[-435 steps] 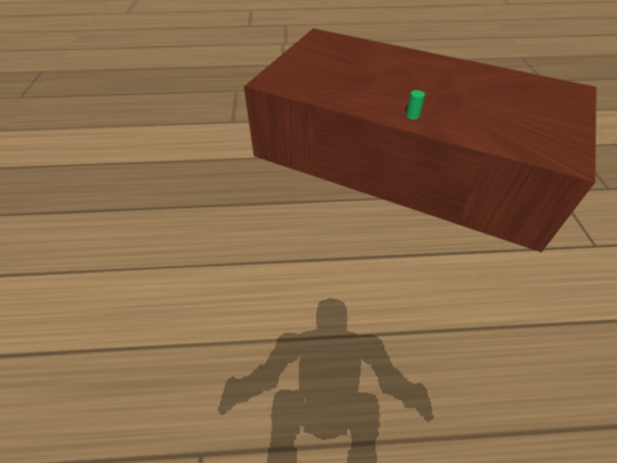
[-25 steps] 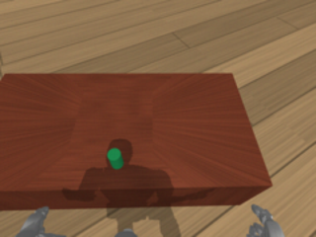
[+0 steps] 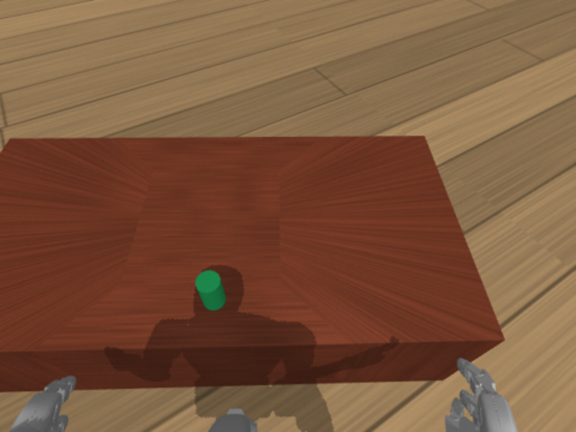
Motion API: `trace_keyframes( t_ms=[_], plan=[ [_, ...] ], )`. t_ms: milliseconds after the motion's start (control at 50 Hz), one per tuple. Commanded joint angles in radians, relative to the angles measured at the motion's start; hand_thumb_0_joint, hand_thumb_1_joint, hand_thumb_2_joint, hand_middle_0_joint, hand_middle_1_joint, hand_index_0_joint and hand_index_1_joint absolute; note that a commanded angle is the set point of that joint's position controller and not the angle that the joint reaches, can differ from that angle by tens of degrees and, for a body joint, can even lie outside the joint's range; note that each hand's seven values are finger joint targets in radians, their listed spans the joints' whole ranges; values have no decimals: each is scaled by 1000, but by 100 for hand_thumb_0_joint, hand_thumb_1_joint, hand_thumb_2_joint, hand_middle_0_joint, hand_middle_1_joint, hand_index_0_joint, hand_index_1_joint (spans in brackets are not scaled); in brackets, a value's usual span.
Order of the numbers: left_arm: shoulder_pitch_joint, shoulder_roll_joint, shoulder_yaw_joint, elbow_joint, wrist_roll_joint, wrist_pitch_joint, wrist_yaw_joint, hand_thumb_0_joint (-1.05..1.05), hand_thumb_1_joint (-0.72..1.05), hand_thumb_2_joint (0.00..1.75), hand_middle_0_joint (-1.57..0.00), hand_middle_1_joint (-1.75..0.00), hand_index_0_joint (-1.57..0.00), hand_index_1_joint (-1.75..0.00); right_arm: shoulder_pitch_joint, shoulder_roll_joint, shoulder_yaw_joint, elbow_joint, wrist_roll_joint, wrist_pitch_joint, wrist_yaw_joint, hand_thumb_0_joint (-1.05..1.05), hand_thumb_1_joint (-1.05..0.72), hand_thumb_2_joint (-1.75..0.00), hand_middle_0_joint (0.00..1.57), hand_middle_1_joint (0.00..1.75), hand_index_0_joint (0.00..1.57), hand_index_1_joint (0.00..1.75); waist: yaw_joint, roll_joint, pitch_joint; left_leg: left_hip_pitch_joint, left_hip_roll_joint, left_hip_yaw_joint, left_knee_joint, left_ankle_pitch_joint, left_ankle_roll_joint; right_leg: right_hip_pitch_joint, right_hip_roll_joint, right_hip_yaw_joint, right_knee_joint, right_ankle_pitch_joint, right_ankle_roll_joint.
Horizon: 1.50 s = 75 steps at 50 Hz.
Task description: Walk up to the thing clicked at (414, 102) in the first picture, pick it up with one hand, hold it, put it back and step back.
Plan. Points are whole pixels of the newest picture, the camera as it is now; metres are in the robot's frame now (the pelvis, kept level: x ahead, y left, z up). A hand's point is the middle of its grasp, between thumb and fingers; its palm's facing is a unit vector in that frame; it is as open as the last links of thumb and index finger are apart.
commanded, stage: go down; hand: left
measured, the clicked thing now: (211, 290) +0.44 +0.19 -0.28
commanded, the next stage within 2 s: none
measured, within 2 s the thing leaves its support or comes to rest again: neither
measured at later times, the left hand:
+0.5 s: hand out of the picture +0.14 +0.29 -0.08, palm faces +0.08 -0.94 -0.32, open 17.5 cm
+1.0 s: hand (60, 331) +0.26 +0.34 -0.03, palm faces +0.16 -0.96 -0.24, open 17.2 cm
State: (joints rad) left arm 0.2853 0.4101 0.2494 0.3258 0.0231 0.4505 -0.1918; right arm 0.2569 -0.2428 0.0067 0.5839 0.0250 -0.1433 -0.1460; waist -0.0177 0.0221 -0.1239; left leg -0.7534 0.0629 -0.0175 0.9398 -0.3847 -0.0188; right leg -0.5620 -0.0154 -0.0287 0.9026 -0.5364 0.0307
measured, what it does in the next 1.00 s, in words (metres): stands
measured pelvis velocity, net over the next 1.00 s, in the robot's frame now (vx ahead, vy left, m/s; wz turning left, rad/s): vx -0.02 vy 0.01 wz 0.00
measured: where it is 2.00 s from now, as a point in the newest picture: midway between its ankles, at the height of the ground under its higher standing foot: outside the picture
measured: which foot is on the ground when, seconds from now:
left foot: down 0.00-1.00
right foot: down 0.00-1.00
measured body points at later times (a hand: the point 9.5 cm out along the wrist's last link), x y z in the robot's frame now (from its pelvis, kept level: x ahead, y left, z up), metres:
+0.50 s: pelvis -0.01 +0.01 -0.01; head +0.03 +0.02 +0.44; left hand +0.13 +0.34 -0.06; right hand +0.15 -0.24 -0.08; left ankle +0.04 +0.13 -0.69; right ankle -0.05 -0.14 -0.69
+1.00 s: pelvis -0.02 +0.01 -0.01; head +0.03 +0.03 +0.44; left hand +0.24 +0.39 -0.01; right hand +0.11 -0.26 -0.08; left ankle +0.04 +0.13 -0.69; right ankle -0.05 -0.14 -0.69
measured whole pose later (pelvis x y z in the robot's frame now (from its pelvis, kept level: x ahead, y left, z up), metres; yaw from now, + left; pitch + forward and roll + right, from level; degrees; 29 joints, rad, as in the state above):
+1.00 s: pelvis -0.02 +0.01 -0.01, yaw +0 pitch +12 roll -3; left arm -0.05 0.58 0.41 0.50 -0.07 0.38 -0.29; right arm 0.28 -0.26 0.04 0.67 0.02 -0.27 -0.20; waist -0.06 0.02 -0.12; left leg -0.81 0.07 -0.03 0.98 -0.38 -0.01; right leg -0.61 0.00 -0.04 0.93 -0.52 0.03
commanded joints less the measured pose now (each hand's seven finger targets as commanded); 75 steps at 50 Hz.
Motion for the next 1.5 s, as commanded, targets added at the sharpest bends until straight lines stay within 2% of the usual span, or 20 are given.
trace_keyframes(
  t_ms=[0,120,160,280,480,580,640,700,760,780,860,960,1120,1160,1200,1220,1260,1340,1440,1480],
  plan=[
    [0,237,102,-209,-5,-8,31,0,-60,4,-8,-5,-6,-6,-41,-147,-59,-155,-1,-65,-27,0,-88,-89,20,30,20,30,-3,64,-162,257,-36,10,-95,197,41,-95,37,-10,-137,252,-19],
    [23,238,106,-270,-18,22,43,0,-61,5,-7,-6,-6,-7,-44,-146,-54,-167,0,-85,-44,0,-87,-89,20,30,20,30,-5,82,-126,218,-32,-2,-106,106,28,-133,43,-24,-128,161,-29],
    [43,235,104,-288,-21,29,43,0,-57,5,-7,-5,-6,-6,-31,-143,-52,-169,0,-94,-48,0,-87,-89,20,30,20,30,-2,91,-153,224,-35,-1,-91,146,31,-118,41,-22,-120,203,-27],
    [57,224,99,-310,-27,49,45,0,-59,7,-7,-7,-5,-8,-27,-145,-52,-167,0,-108,-54,0,-87,-89,20,30,20,30,-8,87,-137,218,-27,-17,-95,120,30,-146,47,-31,-107,171,-29],
    [77,247,127,-345,-33,50,52,0,-54,9,-6,-6,-4,-7,-23,-133,-41,-174,-2,-127,-63,0,-87,-89,20,30,20,30,4,86,-161,214,-31,-9,-63,194,31,-118,44,-28,-99,244,-25],
    [-2,259,117,-354,-33,47,45,0,-56,9,-6,-5,-4,-7,-19,-142,-41,-156,-4,-137,-68,0,-88,-90,20,30,20,30,-22,112,-150,225,-27,-19,-80,146,30,-141,47,-27,-101,201,-27],
    [-146,325,157,-357,-38,14,52,0,-54,10,-5,-5,-3,-7,-14,-146,-36,-136,-3,-151,-79,0,-88,-90,20,30,20,30,-36,93,-116,202,-28,-17,-83,85,30,-155,41,-19,-119,160,-25],
    [-244,340,164,-276,-53,-18,44,0,-51,10,-5,-4,-2,-6,-20,-159,-33,-111,-3,-170,-84,0,-88,-90,20,30,20,30,-49,119,-97,196,-23,-26,-113,-23,24,-190,41,-13,-120,70,-29],
    [-373,409,202,-273,-77,-59,17,0,-48,10,-5,-5,-2,-6,-22,-166,-27,-86,0,-184,-90,0,-88,-90,20,30,20,30,-39,150,-111,205,-27,-24,-127,-72,18,-195,38,-9,-134,26,-32],
    [-379,415,208,-240,-80,-68,6,0,-48,10,-5,-4,-2,-6,-15,-172,-29,-74,-3,-186,-90,0,-88,-90,20,30,20,30,-47,155,-138,234,-27,-23,-128,-37,17,-172,39,-10,-132,58,-33],
    [-389,432,237,-23,-91,-80,-50,0,-47,11,-4,-4,-1,-6,-7,-184,-30,-36,-5,-182,-85,0,-89,-90,20,30,20,30,-28,120,-165,260,-26,-25,-125,73,21,-127,45,-18,-134,146,-33],
    [-414,469,279,132,-101,-131,-127,0,-52,9,-5,-2,-2,-5,29,-191,-36,-20,-7,-169,-70,0,-91,-91,20,30,20,30,-5,80,-198,248,-30,-14,-95,204,35,-97,46,-17,-135,251,-29],
    [-514,545,332,147,-100,-291,-216,0,-53,9,-5,-2,-2,-5,64,-205,-59,-27,-20,-157,-51,0,-91,-91,20,30,20,30,12,105,-259,294,-22,-5,-73,351,42,-99,46,-12,-106,361,-26],
    [-528,510,305,180,-100,-322,-228,0,-51,9,-5,-2,-1,-5,79,-204,-62,-5,-25,-154,-49,0,-91,-91,20,30,20,30,0,103,-245,304,-18,-7,-79,319,41,-123,49,-15,-105,324,-28],
    [-573,544,325,170,-94,-359,-227,0,-49,10,-5,-2,-1,-5,91,-212,-69,3,-27,-151,-49,0,-91,-91,20,30,20,30,-3,131,-263,328,-16,-12,-84,313,38,-136,47,-14,-104,311,-31],
    [-596,596,359,132,-91,-377,-221,0,-50,10,-5,-1,-1,-4,81,-215,-68,-12,-27,-149,-52,0,-91,-91,20,30,20,30,7,141,-285,340,-14,-17,-85,335,37,-129,46,-17,-101,324,-32],
    [-625,572,341,147,-89,-394,-221,0,-48,9,-5,-1,-1,-4,81,-211,-62,-9,-32,-144,-54,0,-91,-91,20,30,20,30,-7,139,-272,355,-13,-17,-88,336,37,-138,48,-17,-107,330,-32],
    [-776,625,364,196,-92,-440,-229,0,-44,9,-4,-1,-1,-4,85,-215,-57,11,-34,-140,-57,0,-90,-91,20,30,20,30,-22,164,-233,322,-15,-17,-109,196,34,-170,44,-8,-121,233,-36],
    [-795,603,326,383,-83,-456,-267,0,-39,9,-5,-2,-2,-4,90,-223,-47,2,-38,-124,-57,0,-89,-90,20,30,20,30,-28,132,-193,297,-18,-12,-116,168,34,-183,43,-9,-139,216,-42],
    [-810,629,337,434,-80,-464,-281,0,-42,7,-5,-2,-3,-3,105,-223,-43,10,-39,-118,-52,0,-89,-90,20,30,20,30,-25,124,-209,280,-20,-11,-105,169,37,-175,42,-8,-139,219,-39]
  ],
)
